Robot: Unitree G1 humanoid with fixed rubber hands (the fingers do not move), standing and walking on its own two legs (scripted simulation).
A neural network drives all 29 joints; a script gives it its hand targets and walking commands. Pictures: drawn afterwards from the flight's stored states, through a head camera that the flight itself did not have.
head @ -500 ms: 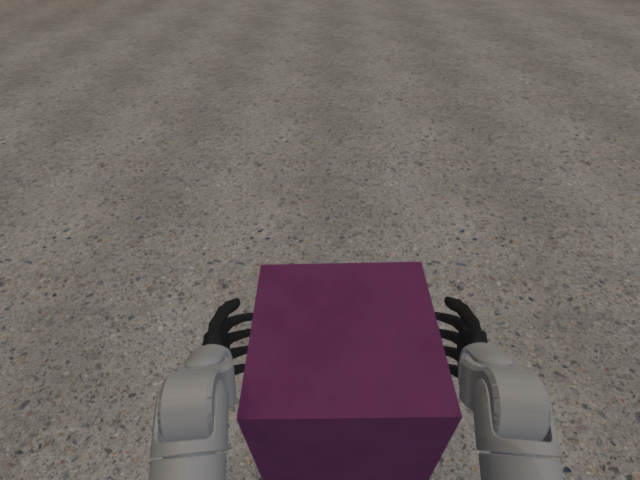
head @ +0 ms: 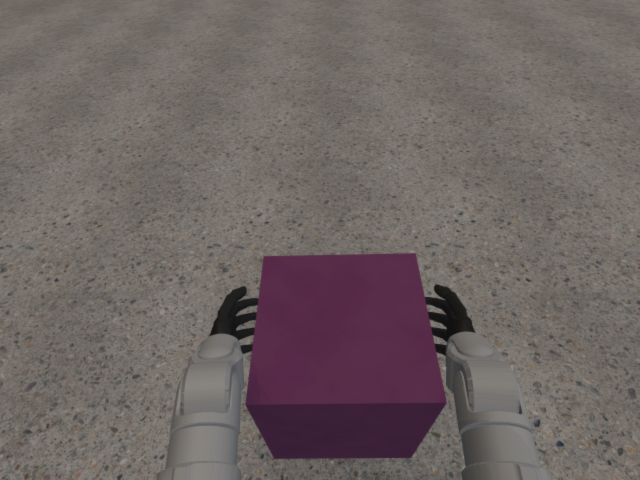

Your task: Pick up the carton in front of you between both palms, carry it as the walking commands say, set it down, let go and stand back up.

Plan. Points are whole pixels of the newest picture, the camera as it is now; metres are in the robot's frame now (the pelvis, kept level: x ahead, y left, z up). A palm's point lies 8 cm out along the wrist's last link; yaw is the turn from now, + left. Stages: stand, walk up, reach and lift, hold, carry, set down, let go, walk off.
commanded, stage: carry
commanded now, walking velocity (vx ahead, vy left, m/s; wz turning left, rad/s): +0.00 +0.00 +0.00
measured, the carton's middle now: (340, 361) +0.31 +0.00 -0.04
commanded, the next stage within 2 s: hold in 0.14 s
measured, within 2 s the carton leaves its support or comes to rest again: neither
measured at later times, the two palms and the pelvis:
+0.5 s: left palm (197, 379) +0.24 +0.17 +0.05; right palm (443, 351) +0.28 -0.12 +0.04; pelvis -0.02 -0.01 +0.01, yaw +6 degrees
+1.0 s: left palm (223, 371) +0.25 +0.14 +0.06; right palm (466, 340) +0.29 -0.15 +0.05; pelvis -0.02 -0.05 +0.01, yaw +8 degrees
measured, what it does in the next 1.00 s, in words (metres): shifts its weight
